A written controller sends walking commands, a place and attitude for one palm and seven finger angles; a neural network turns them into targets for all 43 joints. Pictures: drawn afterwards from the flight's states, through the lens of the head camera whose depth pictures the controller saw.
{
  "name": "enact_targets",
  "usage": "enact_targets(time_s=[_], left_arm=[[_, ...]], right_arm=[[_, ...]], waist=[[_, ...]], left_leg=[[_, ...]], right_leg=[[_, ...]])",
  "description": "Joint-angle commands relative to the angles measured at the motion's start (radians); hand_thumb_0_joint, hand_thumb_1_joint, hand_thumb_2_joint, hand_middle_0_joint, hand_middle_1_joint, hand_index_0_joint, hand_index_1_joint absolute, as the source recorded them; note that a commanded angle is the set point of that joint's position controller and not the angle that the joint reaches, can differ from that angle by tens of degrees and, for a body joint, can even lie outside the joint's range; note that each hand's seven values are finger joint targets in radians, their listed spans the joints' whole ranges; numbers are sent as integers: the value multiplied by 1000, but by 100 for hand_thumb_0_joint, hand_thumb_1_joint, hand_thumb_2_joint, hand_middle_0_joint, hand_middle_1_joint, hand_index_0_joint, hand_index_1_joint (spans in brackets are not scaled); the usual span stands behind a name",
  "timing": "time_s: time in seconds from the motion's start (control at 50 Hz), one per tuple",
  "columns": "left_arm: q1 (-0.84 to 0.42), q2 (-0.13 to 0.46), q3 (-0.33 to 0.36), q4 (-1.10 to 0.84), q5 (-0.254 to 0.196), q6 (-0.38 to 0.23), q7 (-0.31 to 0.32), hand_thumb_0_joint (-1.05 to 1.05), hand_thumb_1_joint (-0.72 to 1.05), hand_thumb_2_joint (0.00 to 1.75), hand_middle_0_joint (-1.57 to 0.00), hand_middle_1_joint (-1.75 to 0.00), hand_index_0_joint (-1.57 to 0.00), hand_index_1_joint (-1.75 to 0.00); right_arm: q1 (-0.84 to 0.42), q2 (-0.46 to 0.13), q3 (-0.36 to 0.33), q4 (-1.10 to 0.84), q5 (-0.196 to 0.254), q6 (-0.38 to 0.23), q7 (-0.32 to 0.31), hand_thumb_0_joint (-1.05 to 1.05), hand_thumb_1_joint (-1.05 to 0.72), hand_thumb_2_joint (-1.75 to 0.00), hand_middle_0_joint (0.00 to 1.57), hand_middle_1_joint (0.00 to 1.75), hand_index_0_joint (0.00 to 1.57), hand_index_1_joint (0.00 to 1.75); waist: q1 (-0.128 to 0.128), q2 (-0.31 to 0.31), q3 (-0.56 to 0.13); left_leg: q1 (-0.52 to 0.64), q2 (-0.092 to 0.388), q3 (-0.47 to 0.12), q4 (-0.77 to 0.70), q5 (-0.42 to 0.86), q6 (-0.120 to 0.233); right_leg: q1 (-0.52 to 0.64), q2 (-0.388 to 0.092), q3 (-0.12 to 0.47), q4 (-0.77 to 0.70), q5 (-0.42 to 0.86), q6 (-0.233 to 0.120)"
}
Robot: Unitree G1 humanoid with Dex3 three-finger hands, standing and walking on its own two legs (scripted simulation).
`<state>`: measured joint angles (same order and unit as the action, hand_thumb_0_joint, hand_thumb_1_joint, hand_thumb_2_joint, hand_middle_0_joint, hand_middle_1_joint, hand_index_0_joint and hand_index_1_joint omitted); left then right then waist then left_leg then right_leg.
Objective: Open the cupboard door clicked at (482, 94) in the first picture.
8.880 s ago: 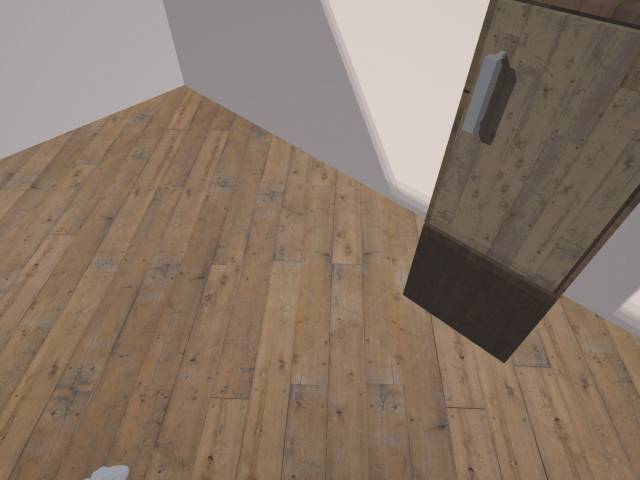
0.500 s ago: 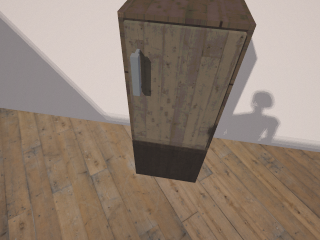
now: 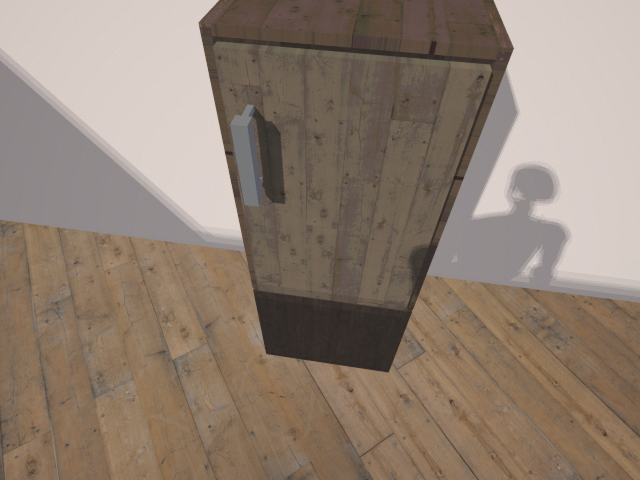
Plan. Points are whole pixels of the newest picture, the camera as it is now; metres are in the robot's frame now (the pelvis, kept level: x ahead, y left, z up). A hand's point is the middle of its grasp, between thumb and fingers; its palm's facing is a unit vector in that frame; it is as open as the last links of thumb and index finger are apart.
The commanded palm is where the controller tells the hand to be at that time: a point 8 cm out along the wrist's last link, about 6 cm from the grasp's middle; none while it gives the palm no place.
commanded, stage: come to a stop and stand still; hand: left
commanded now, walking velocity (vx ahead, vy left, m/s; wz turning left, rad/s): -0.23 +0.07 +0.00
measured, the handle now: (251, 156) +0.55 +0.17 +0.09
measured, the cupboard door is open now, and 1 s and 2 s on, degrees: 0 0 0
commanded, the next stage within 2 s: look again from close up in 1.36 s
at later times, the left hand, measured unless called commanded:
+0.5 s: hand out of the picture +0.06 +0.16 -0.17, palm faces +0.00 -0.96 -0.27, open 7.3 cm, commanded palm none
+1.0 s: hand out of the picture -0.03 +0.15 -0.17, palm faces -0.03 -0.98 -0.19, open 7.4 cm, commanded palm none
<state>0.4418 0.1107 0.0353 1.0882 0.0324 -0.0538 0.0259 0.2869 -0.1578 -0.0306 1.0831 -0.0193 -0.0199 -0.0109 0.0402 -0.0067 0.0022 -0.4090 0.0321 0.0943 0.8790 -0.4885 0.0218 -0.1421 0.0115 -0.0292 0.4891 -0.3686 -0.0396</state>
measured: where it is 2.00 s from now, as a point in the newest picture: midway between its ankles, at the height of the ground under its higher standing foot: outside the picture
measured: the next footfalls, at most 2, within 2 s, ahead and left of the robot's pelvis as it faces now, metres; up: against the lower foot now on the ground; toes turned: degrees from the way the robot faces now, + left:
left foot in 0.08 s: +0.11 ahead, +0.10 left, +0.00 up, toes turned +4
right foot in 0.42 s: +0.03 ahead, -0.13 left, +0.00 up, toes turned -5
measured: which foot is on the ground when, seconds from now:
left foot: up 0.00-0.06, down 0.08-0.44, up 0.46-0.64, down 0.66-1.00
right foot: down 0.00-0.12, up 0.14-0.40, down 0.42-1.00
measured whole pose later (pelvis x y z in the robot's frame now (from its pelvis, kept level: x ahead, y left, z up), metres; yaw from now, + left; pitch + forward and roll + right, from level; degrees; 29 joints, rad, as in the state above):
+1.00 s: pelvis -0.02 -0.01 +0.00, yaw -2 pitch -2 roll +0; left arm 0.32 0.13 -0.02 1.10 0.01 -0.01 0.04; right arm 0.31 -0.15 0.00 1.05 -0.02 -0.01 -0.03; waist -0.02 0.02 0.02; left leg -0.23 -0.01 0.06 0.53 -0.27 0.03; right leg -0.23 -0.02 -0.06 0.51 -0.25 -0.01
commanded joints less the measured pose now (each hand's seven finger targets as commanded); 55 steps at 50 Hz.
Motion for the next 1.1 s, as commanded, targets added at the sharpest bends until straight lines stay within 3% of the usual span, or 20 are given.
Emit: enact_targets(time_s=[0.0, 0.04, 0.08, 0.12, 0.26, 0.36, 0.38, 0.4, 0.42, 0.44, 0.48, 0.56, 0.6, 0.68, 0.76, 0.78, 0.8, 0.84, 0.9, 1.08], left_arm=[[50, 117, 13, -13, 1, 7, 15, 0, 90, 90, -20, -30, -20, -30], [34, 113, 6, -19, -13, 15, 20, 0, 90, 90, -20, -30, -20, -30], [91, 70, -3, -22, -20, 29, 31, 0, 90, 90, -20, -30, -20, -30], [76, 88, -4, -23, -14, 52, 38, 0, 90, 90, -20, -30, -20, -30], [-13, 60, 15, -91, -6, 89, 18, 0, 90, 90, -20, -30, -20, -30], [19, 60, 18, -102, 0, 70, 14, 0, 90, 90, -20, -30, -20, -30], [10, 99, 19, -110, 6, 61, 16, 0, 90, 90, -20, -30, -20, -30], [-48, 166, 19, -135, 11, 48, 18, 0, 90, 90, -20, -30, -20, -30], [-96, 210, 18, -162, 5, 52, 13, 0, 90, 90, -20, -30, -20, -30], [-120, 215, 24, -173, 6, 44, 13, 0, 90, 90, -20, -30, -20, -30], [-165, 179, 12, -168, 0, 37, 10, 0, 90, 90, -20, -30, -20, -30], [-128, 186, 11, -143, -6, 33, 11, 0, 90, 90, -20, -30, -20, -30], [-126, 177, 8, -120, -14, 33, 10, 0, 90, 90, -20, -30, -20, -30], [-114, 127, -5, -75, -25, 42, 7, 0, 90, 90, -20, -30, -20, -30], [-89, 119, -16, -24, -25, 41, 2, 0, 90, 90, -20, -30, -20, -30], [0, 160, -23, 14, -15, 24, 49, 0, 90, 90, -20, -30, -20, -30], [-38, 211, -21, -9, -13, 2, 42, 0, 90, 90, -20, -30, -20, -30], [-90, 172, -27, -42, -21, 5, 31, 0, 90, 90, -20, -30, -20, -30], [-111, 140, -30, -49, -15, 25, 20, 0, 90, 90, -20, -30, -20, -30], [-54, 108, -30, -42, -12, 34, 10, 0, 90, 90, -20, -30, -20, -30]], right_arm=[[-38, 18, 17, -78, 14, -30, -5, 0, -90, -90, 20, 30, 20, 30], [75, -31, 16, -34, 13, -33, -24, 0, -90, -90, 20, 30, 20, 30], [120, -129, -7, -42, 15, -24, -36, 0, -90, -90, 20, 30, 20, 30], [53, -125, -1, -47, 22, -16, -51, 0, -90, -90, 20, 30, 20, 30], [-86, -153, -44, -116, 0, 17, -40, 0, -90, -90, 20, 30, 20, 30], [-121, -120, -51, -144, -4, 30, -17, 0, -90, -90, 20, 30, 20, 30], [-114, -85, -47, -148, 3, 34, -10, 0, -90, -90, 20, 30, 20, 30], [-83, -23, -34, -158, 11, 41, -5, 0, -90, -90, 20, 30, 20, 30], [-94, -18, -31, -166, 6, 49, 1, 0, -90, -90, 20, 30, 20, 30], [-118, -30, -31, -167, 0, 55, 1, 0, -90, -90, 20, 30, 20, 30], [-80, -40, -30, -127, 3, 49, 1, 0, -90, -90, 20, 30, 20, 30], [-40, -23, -8, -90, 10, 30, -5, 0, -90, -90, 20, 30, 20, 30], [2, -13, 2, -56, 10, 20, -12, 0, -90, -90, 20, 30, 20, 30], [8, -62, 15, -13, 4, -5, -24, 0, -90, -90, 20, 30, 20, 30], [26, -54, 23, 3, 7, -9, -30, 0, -90, -90, 20, 30, 20, 30], [-89, -110, 12, -67, 18, -14, -20, 0, -90, -90, 20, 30, 20, 30], [-46, -76, 24, -96, 17, -4, -13, 0, -90, -90, 20, 30, 20, 30], [83, -51, 18, -74, 9, -5, -15, 0, -90, -90, 20, 30, 20, 30], [65, -70, 16, -76, 5, -3, -15, 0, -90, -90, 20, 30, 20, 30], [67, -102, 12, -84, 0, -7, -13, 0, -90, -90, 20, 30, 20, 30]], waist=[[-41, -114, 73], [-77, -68, -8], [-64, 105, -79], [-45, 225, -25], [-21, 115, -75], [13, 82, -48], [11, -28, -11], [-25, -221, 8], [-24, -236, 32], [-15, -296, 42], [-41, -224, 24], [-30, -129, -1], [-41, -111, 0], [-9, 145, 3], [-6, 72, 41], [23, 126, 99], [-45, 79, 60], [-76, -3, -114], [-60, 44, 50], [-38, 18, 109]], left_leg=[[41, -21, 13, -271, 209, -14], [313, 19, -23, -435, 616, -1], [438, 257, -183, -394, 1211, 118], [361, 337, -263, -469, 1402, 209], [234, 288, -182, -498, 922, 206], [32, 196, -152, -461, 348, 114], [-10, 121, -111, -380, 193, 60], [-35, 17, -41, -286, 73, -3], [9, -17, -39, -196, 20, -17], [-9, -15, -70, -107, 2, -13], [-2, -14, -82, -14, 58, -18], [68, -11, -48, -222, 102, -34], [179, -5, -49, -427, 234, -34], [189, 114, -169, -521, 507, 22], [152, 97, -166, -567, 360, 17], [145, 71, -75, -332, 345, -28], [146, 42, -83, -338, 299, -32], [217, 41, -101, -382, 267, -11], [144, 70, -155, -470, 273, 12], [22, 75, -222, -612, 30, 32]], right_leg=[[9, -188, 145, -95, 748, -120], [-68, -110, 88, 43, 704, -30], [-160, -39, 47, 137, 166, 29], [-193, -37, 42, 328, -229, 62], [-205, -53, 12, 421, -128, 59], [-11, -51, -34, 66, 96, 55], [-21, -102, 47, -66, 130, 45], [-88, -255, 238, -170, 119, -11], [-201, -340, 284, -234, 97, -74], [-217, -316, 309, -236, 174, -86], [-156, -262, 207, -181, 366, -104], [-57, -229, 146, -125, 489, -120], [-61, -198, 127, -96, 451, -86], [-30, -103, 53, -87, 244, 9], [9, -107, 54, -134, 219, 9], [-82, -181, 126, -134, 544, 20], [-54, -230, 153, -111, 751, -4], [-2, -195, 105, -62, 478, -32], [-117, -125, 69, -86, 109, -12], [-93, -93, 43, -59, 62, 3]])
